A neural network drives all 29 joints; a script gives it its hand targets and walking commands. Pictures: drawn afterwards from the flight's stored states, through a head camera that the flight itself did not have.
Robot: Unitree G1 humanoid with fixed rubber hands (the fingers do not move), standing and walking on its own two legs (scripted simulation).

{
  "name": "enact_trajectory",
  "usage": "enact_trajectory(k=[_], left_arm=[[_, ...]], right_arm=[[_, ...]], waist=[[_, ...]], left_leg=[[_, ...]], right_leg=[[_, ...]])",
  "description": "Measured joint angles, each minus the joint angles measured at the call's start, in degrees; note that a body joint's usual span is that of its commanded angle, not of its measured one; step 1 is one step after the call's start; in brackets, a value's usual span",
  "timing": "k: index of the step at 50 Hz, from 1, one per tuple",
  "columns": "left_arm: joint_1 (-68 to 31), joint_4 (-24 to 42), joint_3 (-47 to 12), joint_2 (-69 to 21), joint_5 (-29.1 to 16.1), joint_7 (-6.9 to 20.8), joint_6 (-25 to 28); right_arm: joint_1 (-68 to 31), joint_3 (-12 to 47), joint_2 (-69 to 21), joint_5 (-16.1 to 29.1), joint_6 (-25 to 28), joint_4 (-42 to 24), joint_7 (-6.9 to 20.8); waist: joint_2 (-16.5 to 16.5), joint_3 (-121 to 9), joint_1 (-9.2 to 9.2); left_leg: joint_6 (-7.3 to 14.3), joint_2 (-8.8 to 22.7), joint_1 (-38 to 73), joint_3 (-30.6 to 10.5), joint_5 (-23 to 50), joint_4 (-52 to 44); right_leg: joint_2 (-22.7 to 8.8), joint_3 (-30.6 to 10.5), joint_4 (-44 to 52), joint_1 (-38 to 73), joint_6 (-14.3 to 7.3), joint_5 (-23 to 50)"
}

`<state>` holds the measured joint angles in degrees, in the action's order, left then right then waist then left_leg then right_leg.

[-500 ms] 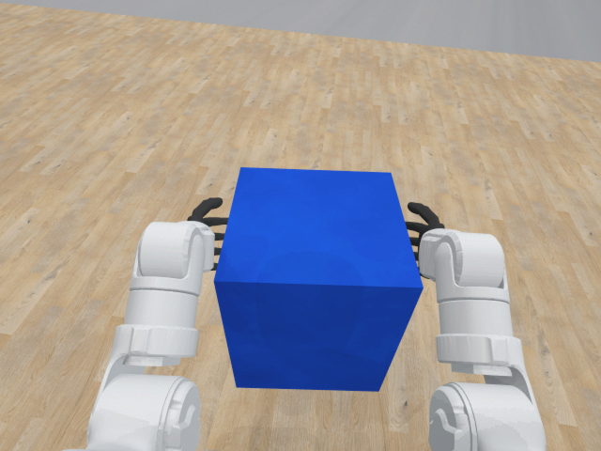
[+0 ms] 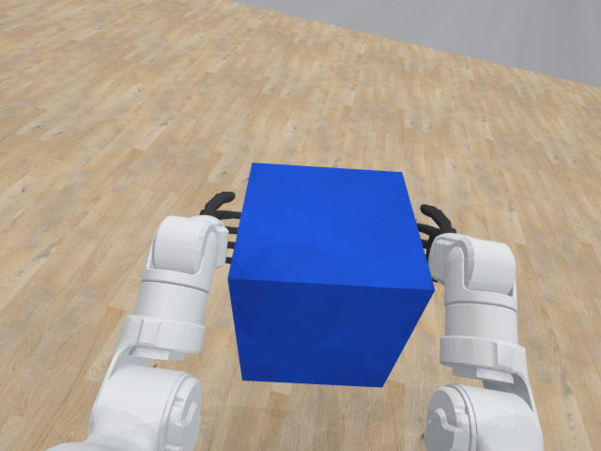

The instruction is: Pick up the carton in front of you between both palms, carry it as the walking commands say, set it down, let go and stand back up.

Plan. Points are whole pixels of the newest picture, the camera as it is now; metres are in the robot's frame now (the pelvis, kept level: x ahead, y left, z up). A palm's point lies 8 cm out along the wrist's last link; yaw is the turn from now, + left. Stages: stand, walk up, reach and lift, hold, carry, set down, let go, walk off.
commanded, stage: carry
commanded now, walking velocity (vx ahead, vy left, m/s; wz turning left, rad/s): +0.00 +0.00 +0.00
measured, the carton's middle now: (319, 279) +0.36 +0.01 +0.04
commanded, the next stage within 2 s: none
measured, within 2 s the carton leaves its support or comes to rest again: neither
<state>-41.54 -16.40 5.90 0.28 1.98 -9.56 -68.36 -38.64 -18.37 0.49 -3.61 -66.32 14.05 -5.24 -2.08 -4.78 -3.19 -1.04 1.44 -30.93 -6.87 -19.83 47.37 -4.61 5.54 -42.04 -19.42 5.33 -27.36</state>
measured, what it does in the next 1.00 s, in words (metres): steps on the spot: right foot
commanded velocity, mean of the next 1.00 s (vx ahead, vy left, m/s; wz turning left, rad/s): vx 0.00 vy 0.00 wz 0.00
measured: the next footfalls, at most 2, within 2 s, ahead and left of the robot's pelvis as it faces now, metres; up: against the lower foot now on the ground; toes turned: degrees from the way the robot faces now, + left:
right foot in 0.28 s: +0.05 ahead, -0.08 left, +0.00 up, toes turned -4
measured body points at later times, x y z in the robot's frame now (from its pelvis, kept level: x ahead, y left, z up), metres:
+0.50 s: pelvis +0.04 +0.05 +0.03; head +0.06 +0.05 +0.48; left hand +0.42 +0.17 +0.15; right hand +0.40 -0.13 +0.15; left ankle +0.04 +0.11 -0.70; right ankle +0.01 -0.07 -0.70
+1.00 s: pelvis +0.00 +0.03 +0.03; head -0.04 +0.04 +0.48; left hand +0.36 +0.17 +0.16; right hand +0.35 -0.14 +0.16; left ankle +0.04 +0.11 -0.70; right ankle +0.01 -0.07 -0.70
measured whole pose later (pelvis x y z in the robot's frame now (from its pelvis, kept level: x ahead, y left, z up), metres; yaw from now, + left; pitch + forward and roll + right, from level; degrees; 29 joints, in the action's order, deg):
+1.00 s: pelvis +0.00 +0.03 +0.03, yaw -2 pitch +1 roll +0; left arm -39.7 -17.6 11.0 0.1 2.7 -8.3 -69.9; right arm -38.7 -12.2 1.0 -3.1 -68.3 17.7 -6.4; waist -0.4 -6.8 -0.1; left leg 3.1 -3.2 -19.1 -0.3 -12.2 30.3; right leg 1.0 2.4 -30.3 -17.3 -1.6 -14.2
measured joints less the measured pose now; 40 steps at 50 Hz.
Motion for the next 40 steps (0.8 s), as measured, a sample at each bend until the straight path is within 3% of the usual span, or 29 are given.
enact_trajectory(k=[2,6,11,14,19,25,31,40], left_arm=[[2.0,1.3,0.3,0.8,-0.8,0.0,0.3],[3.5,4.2,0.8,0.6,-1.6,-0.4,-0.2],[4.2,8.2,2.6,-1.1,-1.3,-0.4,2.3],[5.2,9.9,3.9,-2.2,-0.3,0.2,3.9],[6.6,12.5,4.5,-3.5,0.9,0.6,4.2],[5.7,11.9,5.1,-2.4,1.2,0.7,1.6],[4.7,5.2,5.4,-1.1,1.1,1.1,-0.4],[2.8,0.0,4.5,0.1,0.2,1.2,-1.3]], right_arm=[[2.0,1.0,-1.7,-0.9,1.5,-0.4,0.0],[7.0,2.7,-3.0,-0.1,1.5,-6.3,-0.7],[8.1,2.6,-3.6,-0.1,3.0,-11.4,-1.0],[8.0,3.3,-3.4,-0.2,4.1,-12.3,-1.0],[7.0,5.1,-1.4,1.2,3.4,-12.8,-1.2],[2.4,5.8,-0.3,1.5,1.2,-7.9,-1.3],[1.0,6.0,-0.3,0.5,-0.1,-0.5,-1.2],[0.9,6.2,0.0,0.2,-1.6,2.2,-1.2]], waist=[[-0.7,2.4,0.91],[-0.8,7.1,0.58],[1.4,8.1,1.43],[2.0,6.8,2.11],[4.1,4.8,3.21],[2.4,1.3,4.25],[1.3,-1.4,3.07],[1.4,-2.3,2.33]], left_leg=[[1.2,-1.6,0.4,1.8,-2.2,2.5],[3.6,-2.7,4.1,3.5,0.3,-4.4],[4.7,-3.6,6.9,4.6,3.9,-12.2],[5.2,-4.7,8.0,5.8,4.1,-13.8],[4.5,-4.7,9.0,6.5,3.6,-12.8],[5.8,-5.5,11.2,6.8,3.1,-14.9],[5.3,-5.6,12.5,6.9,3.5,-15.2],[4.8,-5.4,13.0,6.6,5.6,-16.5]], right_leg=[[1.0,-4.2,-6.2,-2.0,-0.7,-7.1],[4.2,-5.5,-9.2,-4.7,-1.8,-4.5],[6.3,-4.3,2.2,-3.4,-3.3,1.3],[5.8,-3.2,12.6,0.5,-4.2,11.5],[5.8,-3.4,11.8,1.3,-6.0,11.4],[4.9,-3.6,9.9,1.6,-5.8,10.0],[4.8,-3.7,10.5,3.2,-5.6,9.4],[5.0,-3.3,11.2,3.4,-6.2,11.2]])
